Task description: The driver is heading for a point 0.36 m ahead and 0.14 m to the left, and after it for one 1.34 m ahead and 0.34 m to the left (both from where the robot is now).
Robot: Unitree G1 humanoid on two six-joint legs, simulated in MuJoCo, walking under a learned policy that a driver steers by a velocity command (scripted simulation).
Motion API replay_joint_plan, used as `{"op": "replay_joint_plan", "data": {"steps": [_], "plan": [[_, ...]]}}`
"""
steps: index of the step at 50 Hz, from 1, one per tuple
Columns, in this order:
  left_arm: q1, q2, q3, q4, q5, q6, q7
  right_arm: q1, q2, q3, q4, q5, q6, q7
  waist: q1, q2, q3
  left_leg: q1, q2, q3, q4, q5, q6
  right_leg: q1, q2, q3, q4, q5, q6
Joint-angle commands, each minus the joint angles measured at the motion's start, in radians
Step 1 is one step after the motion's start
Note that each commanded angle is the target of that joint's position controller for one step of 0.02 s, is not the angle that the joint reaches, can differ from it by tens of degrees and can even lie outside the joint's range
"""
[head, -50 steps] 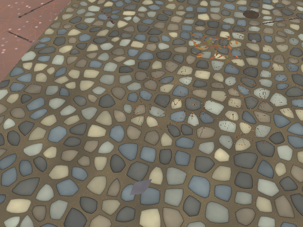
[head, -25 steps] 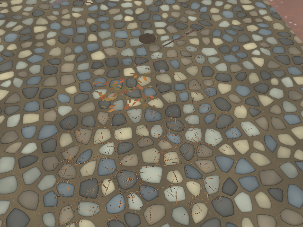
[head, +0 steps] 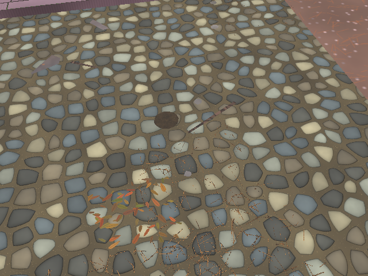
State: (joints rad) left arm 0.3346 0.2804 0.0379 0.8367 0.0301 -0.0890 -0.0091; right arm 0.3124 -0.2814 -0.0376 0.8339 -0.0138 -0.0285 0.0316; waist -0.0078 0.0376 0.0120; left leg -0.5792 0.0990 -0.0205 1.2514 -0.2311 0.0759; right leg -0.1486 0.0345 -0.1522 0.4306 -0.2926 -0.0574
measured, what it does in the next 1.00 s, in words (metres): walks ahead, turning left: left foot, then right foot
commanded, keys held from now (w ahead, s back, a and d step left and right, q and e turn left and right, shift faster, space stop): w+q+shift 0.16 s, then q+shift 0.28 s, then shift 0.14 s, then e+shift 0.42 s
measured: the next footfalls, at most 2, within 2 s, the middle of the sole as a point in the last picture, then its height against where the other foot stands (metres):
left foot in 0.24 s outside the picture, level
right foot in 0.66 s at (174, 221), level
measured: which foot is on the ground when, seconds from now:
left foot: up 0.00-0.22, down 0.24-0.68, up 0.70-0.98, down 1.00-1.00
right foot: down 0.00-0.24, up 0.26-0.64, down 0.66-1.00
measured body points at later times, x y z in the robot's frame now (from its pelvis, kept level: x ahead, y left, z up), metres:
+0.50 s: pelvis +0.39 +0.06 +0.00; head +0.44 +0.09 +0.44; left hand +0.53 +0.38 -0.05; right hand +0.61 -0.16 -0.11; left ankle +0.41 +0.08 -0.74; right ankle +0.61 -0.08 -0.67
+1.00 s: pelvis +0.54 +0.09 -0.01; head +0.58 +0.12 +0.44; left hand +0.55 +0.40 -0.11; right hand +0.81 -0.08 -0.10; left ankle +0.53 +0.22 -0.74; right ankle +0.69 +0.06 -0.74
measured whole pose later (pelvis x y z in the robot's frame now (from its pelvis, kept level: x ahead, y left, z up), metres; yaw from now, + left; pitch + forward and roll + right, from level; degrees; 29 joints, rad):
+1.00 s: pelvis +0.54 +0.09 -0.01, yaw +20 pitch +1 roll +1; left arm 0.24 0.29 0.10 0.63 -0.03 0.05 0.03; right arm 0.09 -0.24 -0.05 0.69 0.01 0.01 -0.02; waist 0.04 -0.03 0.07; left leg -0.34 -0.09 -0.15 0.56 -0.30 0.00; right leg -0.42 0.16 0.28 0.43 -0.01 -0.01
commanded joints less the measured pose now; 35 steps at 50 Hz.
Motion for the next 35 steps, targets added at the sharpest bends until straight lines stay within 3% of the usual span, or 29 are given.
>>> {"op": "replay_joint_plan", "data": {"steps": [1, 4, 6, 8, 9, 10, 11, 12, 13, 14, 15, 16, 17, 18, 19, 20, 21, 22, 23, 25, 27, 28, 30, 32, 33, 34, 35], "plan": [[-0.022, 0.047, 0.013, -0.034, -0.016, -0.045, 0.0, -0.059, -0.013, -0.007, -0.08, -0.009, 0.021, 0.021, -0.018, -0.102, 0.099, -0.177, 0.062, -0.011, -0.041, 0.106, -0.005, 0.004, -0.26, 0.125, -0.324, 0.246, -0.047], [-0.03, 0.046, 0.011, -0.017, -0.01, -0.054, 0.005, -0.173, -0.004, 0.006, -0.13, 0.002, 0.014, 0.039, -0.029, -0.092, 0.122, -0.13, 0.028, 0.072, -0.255, 0.281, 0.022, -0.005, -0.19, -0.059, -0.341, 0.451, -0.012], [-0.01, 0.087, 0.017, -0.006, -0.015, -0.055, 0.016, -0.24, -0.008, 0.013, -0.156, -0.001, 0.009, 0.055, -0.024, -0.063, 0.138, -0.047, -0.009, 0.145, -0.43, 0.357, 0.054, 0.028, -0.198, -0.119, -0.362, 0.611, 0.008], [0.026, 0.139, 0.024, -0.001, -0.017, -0.049, 0.031, -0.237, -0.033, 0.009, -0.153, -0.002, 0.007, 0.058, -0.037, -0.077, 0.094, 0.052, -0.093, 0.221, -0.508, 0.371, 0.085, 0.141, -0.215, -0.144, -0.268, 1.031, 0.034], [0.022, 0.17, 0.032, -0.008, -0.015, -0.035, 0.042, -0.172, -0.056, 0.003, -0.133, -0.005, 0.006, 0.053, -0.072, -0.095, 0.058, 0.108, -0.143, 0.247, -0.53, 0.325, 0.091, 0.199, -0.22, -0.147, -0.145, 1.241, 0.044], [0.0, 0.204, 0.042, -0.022, -0.013, -0.017, 0.052, -0.043, -0.083, -0.008, -0.099, -0.012, 0.004, 0.047, -0.136, -0.109, -0.015, 0.244, -0.189, 0.252, -0.549, 0.286, 0.098, 0.205, -0.235, -0.137, 0.046, 1.37, 0.049], [-0.04, 0.227, 0.05, -0.039, -0.011, 0.0, 0.056, 0.157, -0.122, -0.029, -0.043, -0.018, 0.002, 0.034, -0.226, -0.111, -0.11, 0.46, -0.219, 0.22, -0.554, 0.258, 0.12, 0.142, -0.254, -0.112, 0.315, 1.386, 0.048], [-0.063, 0.217, 0.051, -0.047, -0.018, 0.008, 0.044, 0.303, -0.156, -0.053, 0.005, -0.02, 0.0, 0.008, -0.276, -0.061, -0.168, 0.653, -0.203, 0.128, -0.64, 0.3, 0.149, 0.028, -0.223, -0.095, 0.632, 1.075, 0.054], [-0.088, 0.123, 0.037, -0.051, -0.02, 0.004, 0.021, 0.227, -0.212, -0.082, 0.001, 0.015, 0.012, -0.023, -0.21, 0.152, -0.076, 0.749, -0.102, -0.036, -0.68, 0.559, 0.172, -0.246, 0.0, -0.077, 1.02, -0.075, 0.087], [0.089, 0.067, 0.011, -0.148, -0.032, -0.001, 0.027, 0.184, -0.363, -0.108, -0.037, -0.024, 0.017, -0.014, -0.058, 0.246, -0.292, 1.041, 0.165, -0.501, -0.658, 1.087, 0.417, -0.558, 0.06, 0.094, 1.376, -0.291, 0.136], [-0.009, 0.125, 0.002, -0.206, -0.04, -0.057, 0.022, 0.097, -0.309, -0.104, -0.15, 0.008, -0.008, -0.003, -0.111, 0.091, -0.482, 1.088, 0.206, -0.766, -0.836, 0.543, 0.465, -0.59, 0.062, 0.353, 1.362, -0.279, 0.124], [-0.1, 0.147, 0.012, -0.239, -0.064, -0.073, 0.024, 0.022, -0.264, -0.099, -0.169, 0.022, -0.029, 0.005, -0.064, -0.069, -0.288, 0.907, 0.17, -0.739, -0.937, 0.32, 0.407, -0.637, 0.026, 0.347, 1.218, -0.228, 0.094], [-0.132, 0.148, 0.018, -0.234, -0.055, -0.066, 0.036, -0.068, -0.207, -0.084, -0.183, 0.039, -0.044, 0.006, 0.004, -0.189, -0.161, 0.71, 0.133, -0.672, -0.969, 0.273, 0.353, -0.609, -0.024, 0.33, 1.11, -0.179, 0.092], [-0.116, 0.157, 0.024, -0.222, -0.042, -0.051, 0.041, -0.121, -0.183, -0.074, -0.204, 0.044, -0.051, 0.004, 0.047, -0.21, -0.077, 0.534, 0.116, -0.613, -0.971, 0.41, 0.331, -0.549, -0.046, 0.324, 1.048, -0.159, 0.107], [-0.108, 0.166, 0.034, -0.222, -0.029, -0.03, 0.043, -0.142, -0.176, -0.074, -0.216, 0.036, -0.053, -0.002, 0.072, -0.191, -0.029, 0.397, 0.068, -0.521, -0.977, 0.532, 0.306, -0.477, -0.069, 0.321, 0.971, -0.153, 0.121], [-0.124, 0.163, 0.037, -0.237, -0.018, -0.017, 0.044, -0.146, -0.162, -0.071, -0.22, 0.036, -0.048, -0.01, 0.078, -0.171, -0.005, 0.292, 0.008, -0.429, -0.977, 0.61, 0.279, -0.419, -0.078, 0.302, 0.867, -0.142, 0.132], [-0.161, 0.131, 0.032, -0.259, -0.008, -0.012, 0.047, -0.148, -0.16, -0.072, -0.217, 0.041, -0.043, -0.022, 0.077, -0.159, 0.006, 0.21, -0.054, -0.353, -0.957, 0.681, 0.248, -0.376, -0.072, 0.273, 0.727, -0.118, 0.143], [-0.209, 0.091, 0.023, -0.282, 0.0, -0.01, 0.05, -0.137, -0.174, -0.08, -0.212, 0.043, -0.032, -0.037, 0.063, -0.134, -0.005, 0.19, -0.11, -0.304, -0.92, 0.775, 0.219, -0.363, -0.04, 0.239, 0.618, -0.063, 0.154], [-0.227, 0.062, 0.015, -0.287, -0.003, -0.005, 0.05, -0.125, -0.18, -0.086, -0.207, 0.044, -0.013, -0.055, 0.05, -0.101, -0.048, 0.209, -0.139, -0.255, -0.882, 0.833, 0.183, -0.35, -0.013, 0.213, 0.512, 0.013, 0.162], [-0.243, 0.046, 0.01, -0.279, -0.02, 0.001, 0.045, -0.086, -0.169, -0.09, -0.199, 0.051, 0.028, -0.086, 0.007, -0.039, -0.153, 0.248, -0.176, -0.205, -0.815, 0.792, 0.087, -0.272, 0.028, 0.187, 0.33, 0.217, 0.168], [-0.321, 0.044, 0.01, -0.295, -0.025, 0.0, 0.031, -0.029, -0.139, -0.083, -0.184, 0.053, 0.051, -0.104, -0.049, 0.013, -0.171, 0.276, -0.173, -0.227, -0.785, 0.623, 0.03, -0.248, 0.044, 0.18, 0.213, 0.367, 0.16], [-0.355, 0.046, 0.01, -0.305, -0.026, -0.001, 0.025, -0.019, -0.124, -0.079, -0.184, 0.046, 0.056, -0.106, -0.065, 0.046, -0.155, 0.285, -0.161, -0.258, -0.777, 0.538, 0.025, -0.248, 0.043, 0.191, 0.179, 0.394, 0.152], [-0.365, 0.074, 0.02, -0.303, -0.02, -0.011, 0.014, -0.033, -0.082, -0.066, -0.196, 0.023, 0.055, -0.106, -0.064, 0.082, -0.129, 0.357, -0.118, -0.305, -0.728, 0.455, 0.031, -0.276, 0.018, 0.216, 0.119, 0.398, 0.123], [-0.256, 0.087, 0.031, -0.254, -0.01, -0.036, 0.003, -0.075, -0.039, -0.046, -0.201, 0.008, 0.044, -0.097, -0.007, 0.074, -0.148, 0.423, -0.094, -0.284, -0.599, 0.503, 0.018, -0.187, -0.021, 0.213, -0.008, 0.502, 0.068], [-0.181, 0.09, 0.031, -0.229, -0.001, -0.046, 0.001, -0.069, -0.012, -0.034, -0.205, -0.007, 0.033, -0.087, 0.011, 0.029, -0.208, 0.385, -0.133, -0.235, -0.463, 0.423, -0.01, -0.021, -0.073, 0.278, -0.023, 0.697, 0.012], [-0.158, 0.111, 0.029, -0.234, 0.023, -0.042, 0.0, 0.029, -0.018, -0.034, -0.195, -0.012, 0.025, -0.079, -0.024, -0.177, -0.256, 0.205, -0.235, -0.17, -0.187, -0.094, -0.089, 0.181, -0.254, 0.511, 0.057, 1.102, -0.174], [-0.139, 0.087, 0.025, -0.217, 0.024, -0.026, -0.001, 0.112, -0.068, -0.037, -0.185, -0.002, 0.026, -0.059, -0.054, -0.345, -0.326, 0.063, -0.225, -0.136, -0.07, -0.438, -0.135, 0.258, -0.409, 0.823, -0.012, 0.95, -0.335]]}}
